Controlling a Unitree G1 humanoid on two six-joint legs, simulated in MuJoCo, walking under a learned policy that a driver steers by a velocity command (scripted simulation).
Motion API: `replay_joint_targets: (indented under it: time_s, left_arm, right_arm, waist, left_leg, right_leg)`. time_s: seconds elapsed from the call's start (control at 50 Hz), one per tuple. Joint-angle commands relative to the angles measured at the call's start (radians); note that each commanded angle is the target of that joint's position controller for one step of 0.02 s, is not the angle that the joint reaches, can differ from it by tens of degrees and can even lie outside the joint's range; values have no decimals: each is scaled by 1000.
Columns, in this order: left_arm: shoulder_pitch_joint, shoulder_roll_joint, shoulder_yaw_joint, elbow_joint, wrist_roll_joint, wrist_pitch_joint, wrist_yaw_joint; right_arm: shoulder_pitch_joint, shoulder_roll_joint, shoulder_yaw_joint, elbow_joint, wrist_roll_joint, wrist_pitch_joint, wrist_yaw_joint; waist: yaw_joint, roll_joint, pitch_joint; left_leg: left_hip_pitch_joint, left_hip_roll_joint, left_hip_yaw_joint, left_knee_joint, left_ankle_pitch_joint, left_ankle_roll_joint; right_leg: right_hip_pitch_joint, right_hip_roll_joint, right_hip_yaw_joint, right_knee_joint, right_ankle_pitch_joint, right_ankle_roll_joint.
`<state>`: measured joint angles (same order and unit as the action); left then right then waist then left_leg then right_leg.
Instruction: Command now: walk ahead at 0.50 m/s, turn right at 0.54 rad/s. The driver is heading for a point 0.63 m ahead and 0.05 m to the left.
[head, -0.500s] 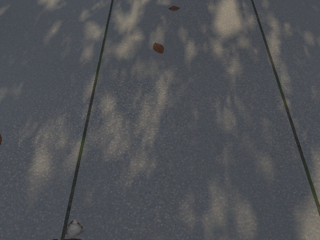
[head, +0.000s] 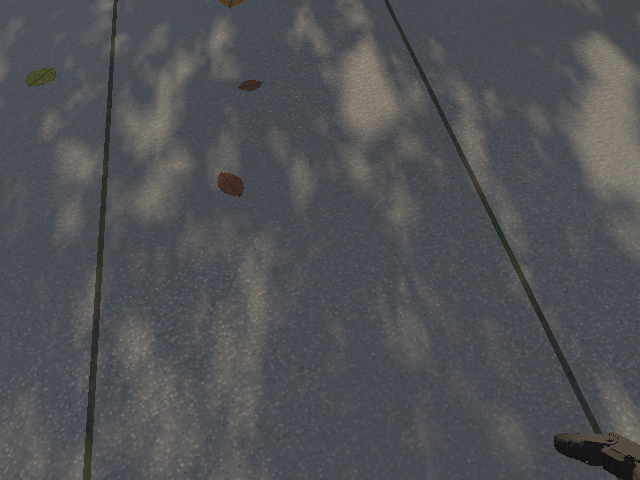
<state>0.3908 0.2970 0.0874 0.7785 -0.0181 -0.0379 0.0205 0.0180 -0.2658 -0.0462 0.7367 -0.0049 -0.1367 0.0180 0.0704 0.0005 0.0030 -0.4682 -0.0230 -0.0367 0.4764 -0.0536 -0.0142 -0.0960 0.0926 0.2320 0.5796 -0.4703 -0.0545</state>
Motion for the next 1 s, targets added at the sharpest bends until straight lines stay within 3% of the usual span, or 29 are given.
replay_joint_targets:
  time_s: [0.02,0.04,0.06,0.08,0.1,0.14,0.22,0.26,0.32,0.4,0.44,0.46,0.48,0.5,0.52,0.54,0.56,0.58,0.6,0.62,0.68,0.74,0.84,0.9,0.96,0.98,1.0]
  left_arm:
    - [101,12,-21,-117,-16,-26,0]
    - [73,104,-4,-90,-26,-25,1]
    - [-24,129,1,-101,-19,-21,-1]
    - [-82,115,0,-115,-3,-21,-2]
    - [-106,99,2,-124,6,-22,-5]
    - [-87,63,-4,-121,-4,-18,-13]
    - [-170,24,-23,-156,13,-23,-17]
    - [-228,10,-32,-169,11,-32,-25]
    - [-322,6,-37,-191,3,-40,-37]
    - [-402,28,-32,-228,-6,-45,-53]
    - [-354,56,-19,-222,-2,-48,-56]
    - [-257,83,-2,-192,5,-48,-52]
    - [-106,133,24,-149,11,-44,-43]
    - [54,218,44,-130,33,-37,-28]
    - [72,246,45,-124,28,-35,-33]
    - [46,155,21,-124,20,-38,-35]
    - [-15,123,8,-126,14,-42,-36]
    - [-79,97,0,-128,18,-46,-39]
    - [-126,60,-10,-127,21,-52,-45]
    - [-150,65,-7,-121,27,-62,-45]
    - [-162,65,2,-88,34,-86,-40]
    - [-134,78,8,-56,38,-87,-26]
    - [-94,113,17,-18,27,-74,-9]
    - [-51,120,18,19,14,-47,-2]
    - [-67,159,25,32,-2,-24,9]
    - [-89,166,26,31,-4,-17,13]
    - [-86,159,21,31,-4,-16,14]
  right_arm:
    - [371,-274,-88,28,-2,1,-4]
    - [332,-178,-64,9,13,6,-2]
    - [288,-134,-50,2,11,14,-3]
    - [244,-122,-43,3,-2,19,0]
    - [219,-103,-36,9,-9,20,1]
    - [207,-91,-32,24,-7,14,3]
    - [240,-145,-46,55,12,10,0]
    - [254,-160,-48,65,18,19,-4]
    - [303,-177,-48,87,27,33,-6]
    - [358,-195,-49,121,36,54,-6]
    - [345,-213,-53,127,40,66,-11]
    - [332,-210,-50,127,42,70,-14]
    - [335,-181,-37,121,33,69,-16]
    - [351,-103,-8,85,8,60,-16]
    - [428,-44,13,82,17,40,-12]
    - [364,-151,-17,86,44,32,-7]
    - [301,-170,-24,67,54,29,-4]
    - [271,-154,-24,69,45,34,-8]
    - [259,-146,-30,75,32,47,-12]
    - [299,-124,-30,79,35,61,-11]
    - [294,-88,-29,81,38,89,-14]
    - [224,-75,-30,53,30,91,-11]
    - [66,-43,-14,-5,22,84,19]
    - [-10,-26,-5,-56,9,77,35]
    - [61,-73,-25,-66,5,69,48]
    - [162,-107,-42,-40,4,67,46]
    - [262,-155,-64,-14,2,66,34]
  waist:
    - [-123,374,-368]
    - [-140,227,-252]
    - [-153,123,-132]
    - [-134,55,-55]
    - [-112,56,-17]
    - [-81,103,-5]
    - [-87,73,1]
    - [-106,69,6]
    - [-143,76,23]
    - [-152,93,47]
    - [-103,103,22]
    - [-45,90,-36]
    - [21,64,-138]
    - [63,-97,-286]
    - [22,-298,-375]
    - [44,-176,-269]
    - [24,-143,-151]
    - [-9,-85,-98]
    - [-35,-71,-38]
    - [-70,-127,-42]
    - [-92,-81,-5]
    - [-78,-54,24]
    - [-21,-34,76]
    - [-5,-30,99]
    - [-63,-94,12]
    - [-122,-93,-48]
    - [-177,-59,-111]
  left_leg:
    - [859,455,-747,-135,-315,285]
    - [771,427,-721,-178,-487,258]
    - [634,384,-557,-189,-444,220]
    - [495,342,-449,-213,-326,211]
    - [409,308,-376,-237,-235,214]
    - [331,260,-264,-278,-121,217]
    - [340,262,-154,-327,60,248]
    - [341,241,-92,-336,90,231]
    - [347,223,-34,-326,90,207]
    - [440,277,-52,-284,105,187]
    - [468,286,-41,-207,244,165]
    - [452,253,0,-88,388,143]
    - [364,203,45,103,400,111]
    - [75,119,90,461,74,56]
    - [-194,-7,-1,705,-532,33]
    - [-295,48,-81,805,-509,42]
    - [-315,87,-66,790,-412,52]
    - [-277,124,-53,745,-331,48]
    - [-240,145,-55,700,-269,47]
    - [-179,160,-65,688,-223,35]
    - [-180,158,-79,656,-144,12]
    - [-253,144,-100,524,-8,1]
    - [-232,127,-9,266,153,21]
    - [-201,89,48,151,94,44]
    - [-62,17,95,107,-19,86]
    - [61,-16,106,54,8,107]
    - [249,-22,87,-31,201,135]
  right_leg:
    - [-612,2,-59,625,-136,19]
    - [-696,-65,-21,729,-81,27]
    - [-702,-98,-60,742,5,30]
    - [-667,-127,-81,699,69,29]
    - [-634,-154,-80,646,109,24]
    - [-565,-178,-105,567,134,23]
    - [-590,-204,-157,364,254,44]
    - [-562,-202,-182,234,360,47]
    - [-498,-172,-222,81,463,50]
    - [-482,-149,-233,-18,409,20]
    - [-380,-121,-254,-71,368,-12]
    - [-227,-94,-278,-112,386,-35]
    - [5,-115,-254,-103,405,-68]
    - [337,-362,57,-95,387,-160]
    - [478,-518,445,-230,240,-269]
    - [398,-486,383,-255,161,-230]
    - [270,-449,225,-274,216,-192]
    - [155,-403,126,-307,272,-168]
    - [65,-354,37,-350,331,-140]
    - [5,-357,-10,-385,372,-147]
    - [-56,-343,-132,-441,486,-152]
    - [-16,-338,-227,-452,566,-141]
    - [37,-336,-351,-469,569,-109]
    - [96,-347,-385,-377,814,-99]
    - [168,-356,-381,-209,1128,-68]
    - [169,-332,-391,-83,1166,-43]
    - [98,-283,-417,91,1082,0]
